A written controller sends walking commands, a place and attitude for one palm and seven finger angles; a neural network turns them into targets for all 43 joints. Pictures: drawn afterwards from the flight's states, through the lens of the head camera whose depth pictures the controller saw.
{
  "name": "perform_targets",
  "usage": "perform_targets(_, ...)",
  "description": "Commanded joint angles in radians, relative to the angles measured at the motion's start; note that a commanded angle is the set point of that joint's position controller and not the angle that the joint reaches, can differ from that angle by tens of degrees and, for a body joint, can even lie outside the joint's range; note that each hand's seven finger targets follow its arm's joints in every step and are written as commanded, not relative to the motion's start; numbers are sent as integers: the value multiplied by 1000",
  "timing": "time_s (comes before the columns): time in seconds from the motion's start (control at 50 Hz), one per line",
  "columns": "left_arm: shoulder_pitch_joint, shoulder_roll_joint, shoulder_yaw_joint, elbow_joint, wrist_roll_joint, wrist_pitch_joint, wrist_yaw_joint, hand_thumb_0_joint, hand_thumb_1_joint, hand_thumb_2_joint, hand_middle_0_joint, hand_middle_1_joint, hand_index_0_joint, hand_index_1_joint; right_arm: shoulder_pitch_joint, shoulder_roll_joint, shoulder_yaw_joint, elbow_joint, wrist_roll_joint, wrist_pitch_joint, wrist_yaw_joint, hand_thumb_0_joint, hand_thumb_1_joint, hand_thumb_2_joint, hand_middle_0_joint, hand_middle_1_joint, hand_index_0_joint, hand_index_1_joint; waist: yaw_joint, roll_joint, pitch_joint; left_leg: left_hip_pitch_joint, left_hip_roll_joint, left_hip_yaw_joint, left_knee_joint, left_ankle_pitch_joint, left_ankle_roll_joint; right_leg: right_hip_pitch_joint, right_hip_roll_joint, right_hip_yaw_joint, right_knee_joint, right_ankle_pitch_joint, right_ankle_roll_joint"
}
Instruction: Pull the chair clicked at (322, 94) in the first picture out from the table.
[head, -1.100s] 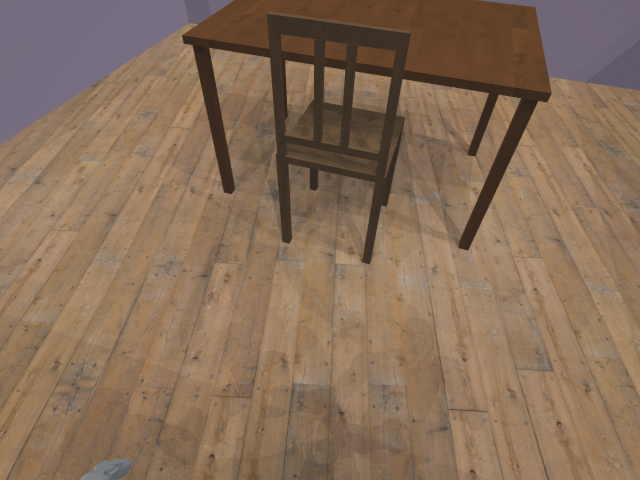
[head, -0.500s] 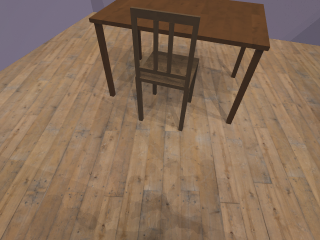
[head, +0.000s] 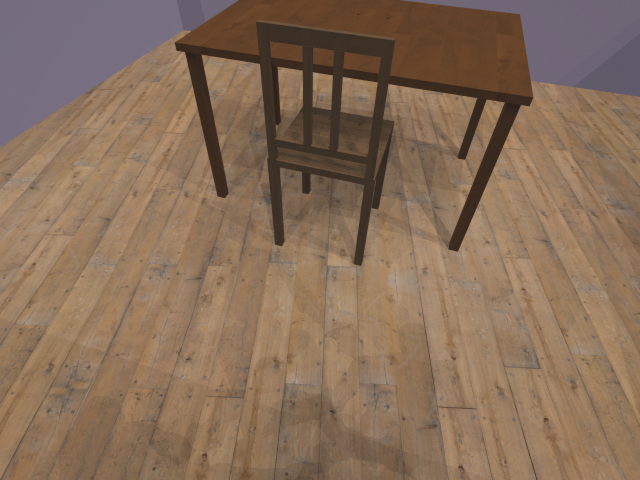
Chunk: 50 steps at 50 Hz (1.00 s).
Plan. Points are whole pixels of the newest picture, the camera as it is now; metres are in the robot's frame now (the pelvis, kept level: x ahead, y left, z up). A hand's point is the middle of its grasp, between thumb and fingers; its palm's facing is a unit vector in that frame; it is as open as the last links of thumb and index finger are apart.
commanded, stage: look at it before walking up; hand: left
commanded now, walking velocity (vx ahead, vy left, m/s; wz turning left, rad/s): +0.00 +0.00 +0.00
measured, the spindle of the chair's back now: (307, 99) +1.14 +0.10 -0.09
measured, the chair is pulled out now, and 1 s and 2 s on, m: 0.00 0.00 0.00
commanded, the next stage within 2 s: walk to a spot facing it in 0.34 s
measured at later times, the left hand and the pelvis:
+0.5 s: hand out of the picture +0.07 +0.25 -0.16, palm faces -0.03 -0.94 -0.33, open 7.4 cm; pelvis +0.01 +0.00 +0.00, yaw +0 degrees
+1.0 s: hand (201, 453) +0.20 +0.19 -0.18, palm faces -0.03 -0.99 -0.16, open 7.4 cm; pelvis +0.14 +0.02 -0.01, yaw +1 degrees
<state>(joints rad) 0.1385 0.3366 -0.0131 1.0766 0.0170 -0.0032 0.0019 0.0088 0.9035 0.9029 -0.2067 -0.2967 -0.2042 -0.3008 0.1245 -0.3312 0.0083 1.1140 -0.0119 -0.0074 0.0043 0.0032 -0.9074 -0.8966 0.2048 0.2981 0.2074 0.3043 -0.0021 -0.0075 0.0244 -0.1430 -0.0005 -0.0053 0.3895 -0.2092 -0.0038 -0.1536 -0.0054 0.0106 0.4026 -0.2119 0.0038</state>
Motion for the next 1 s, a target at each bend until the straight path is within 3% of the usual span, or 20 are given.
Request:
perform_targets(0.0, -39, 204, 48, -58, -4, -22, 10, 0, 900, 900, -200, -300, -200, -300, -49, -204, -45, -65, 4, -26, -14, 0, -900, -900, 200, 300, 200, 300, 5, 4, -33, -11, 114, -100, -75, 102, 34, -9, -112, 97, -78, 82, -31)
perform_targets(0.16, -34, 205, 48, -57, -5, -24, 9, 0, 900, 900, -200, -300, -200, -300, -48, -209, -45, -67, 4, -27, -14, 0, -900, -900, 200, 300, 200, 300, 3, 11, -62, 9, 115, -99, -72, 129, 32, 9, -114, 97, -78, 113, -32)
perform_targets(0.42, -31, 208, 47, -49, -5, -24, 10, 0, 900, 900, -200, -300, -200, -300, -53, -209, -43, -63, 5, -25, -15, 0, -900, -900, 200, 300, 200, 300, 4, 8, -43, 13, 117, -101, -84, 138, 31, 11, -114, 92, -86, 122, -30)
perform_targets(0.46, 48, 82, 21, -17, -4, -2, 13, 0, 900, 900, -200, -300, -200, -300, 17, -78, -13, -33, -3, -5, -8, 0, -900, -900, 200, 300, 200, 300, 7, 1, -48, -6, 98, -80, -64, -34, 15, 8, -106, 86, -86, -91, -12)
perform_targets(0.5, 83, 95, 28, -13, 4, 7, 4, 0, 900, 900, -200, -300, -200, -300, 45, -74, -17, -34, -11, 6, -4, 0, -900, -900, 200, 300, 200, 300, 13, -33, 13, -93, 71, -71, -41, -270, 22, -29, -107, 120, -111, -327, -27)
perform_targets(0.54, 109, 109, 42, -22, 8, 11, -3, 0, 900, 900, -200, -300, -200, -300, 60, -68, -20, -45, -16, 8, -1, 0, -900, -900, 200, 300, 200, 300, 20, -72, 79, -185, 45, -57, 12, -351, 25, -55, -124, 164, -133, -450, -54)
perform_targets(0.58, 149, 122, 54, -25, 6, 8, -4, 0, 900, 900, -200, -300, -200, -300, 76, -52, -25, -60, -16, 3, -2, 0, -900, -900, 200, 300, 200, 300, 25, -102, 104, -237, 21, -12, 116, -319, 24, -45, -170, 222, -161, -498, -93)
perform_targets(0.62, 178, 121, 66, -31, 1, -4, -2, 0, 900, 900, -200, -300, -200, -300, 104, -25, -28, -72, -13, -9, -3, 0, -900, -900, 200, 300, 200, 300, 18, -130, 94, -233, 24, 32, 202, -222, 24, -30, -225, 266, -176, -456, -134)
perform_targets(0.66, 162, 104, 70, -41, -1, -13, -1, 0, 900, 900, -200, -300, -200, -300, 159, -8, -32, -64, -9, -22, -3, 0, -900, -900, 200, 300, 200, 300, -11, -85, 82, -148, 41, 36, 154, -192, 29, -81, -218, 219, -124, -383, -140)
perform_targets(0.68, 140, 83, 69, -49, -1, -14, -4, 0, 900, 900, -200, -300, -200, -300, 203, -6, -35, -54, -7, -27, -2, 0, -900, -900, 200, 300, 200, 300, -32, -43, 88, -75, 50, 16, 102, -191, 37, -138, -170, 150, -54, -336, -120)
perform_targets(0.7, 121, 40, 64, -58, 0, -14, -7, 0, 900, 900, -200, -300, -200, -300, 274, -26, -41, -30, -10, -34, -5, 0, -900, -900, 200, 300, 200, 300, -60, 68, 114, 7, 110, -89, 1, -197, 64, -234, -91, 56, 95, -279, -84)
perform_targets(0.72, 90, -18, 54, -80, 1, -18, -11, 0, 900, 900, -200, -300, -200, -300, 385, -86, -61, 7, -19, -42, -10, 0, -900, -900, 200, 300, 200, 300, -97, 270, 109, 119, 269, -327, -135, -206, 133, -386, 9, -95, 380, -240, -35)
perform_targets(0.74, -3, -32, 48, -126, 8, -33, -5, 0, 900, 900, -200, -300, -200, -300, 487, -92, -67, 32, -20, -50, -23, 0, -900, -900, 200, 300, 200, 300, -128, 291, 158, 213, 357, -487, -203, -22, 201, -572, 23, -78, 564, -347, -23)
perform_targets(0.76, -19, -19, 55, -134, 10, -41, -2, 0, 900, 900, -200, -300, -200, -300, 508, -61, -56, 43, -16, -55, -32, 0, -900, -900, 200, 300, 200, 300, -114, 214, 177, 259, 376, -469, -167, 200, 226, -644, -29, -16, 656, -313, -29)
perform_targets(0.78, -8, -17, 58, -126, 7, -50, -6, 0, 900, 900, -200, -300, -200, -300, 500, -25, -49, 38, -9, -63, -36, 0, -900, -900, 200, 300, 200, 300, -100, 138, 152, 283, 380, -422, -133, 356, 242, -655, -62, -10, 699, -282, -28)
perform_targets(0.8, -13, -37, 60, -118, 4, -52, -12, 0, 900, 900, -200, -300, -200, -300, 471, -10, -47, 30, -10, -69, -39, 0, -900, -900, 200, 300, 200, 300, -85, 99, 147, 266, 367, -359, -125, 414, 238, -641, -85, -8, 712, -266, -23)
perform_targets(0.84, 0, -71, 61, -116, 3, -42, -23, 0, 900, 900, -200, -300, -200, -300, 437, 12, -46, 20, -9, -80, -44, 0, -900, -900, 200, 300, 200, 300, -53, 104, 129, 232, 310, -244, -156, 375, 206, -596, -100, -27, 689, -190, -13)
perform_targets(0.9, -39, -107, 55, -135, 3, -33, -37, 0, 900, 900, -200, -300, -200, -300, 450, 43, -45, 35, -6, -89, -48, 0, -900, -900, 200, 300, 200, 300, -45, 126, 123, 219, 244, -125, -189, 376, 170, -570, -94, -81, 571, -86, -7)
perform_targets(0.94, -83, -132, 50, -153, -2, -33, -40, 0, 900, 900, -200, -300, -200, -300, 444, 61, -42, 42, -7, -89, -49, 0, -900, -900, 200, 300, 200, 300, -42, 145, 140, 166, 207, -47, -203, 419, 150, -478, -74, -133, 403, -21, -13)
perform_targets(0.98, -86, -131, 50, -154, -6, -36, -38, 0, 900, 900, -200, -300, -200, -300, 449, 49, -45, 55, -7, -86, -47, 0, -900, -900, 200, 300, 200, 300, -38, 149, 114, 142, 212, -26, -186, 525, 146, -342, -35, -165, 301, -2, -34)
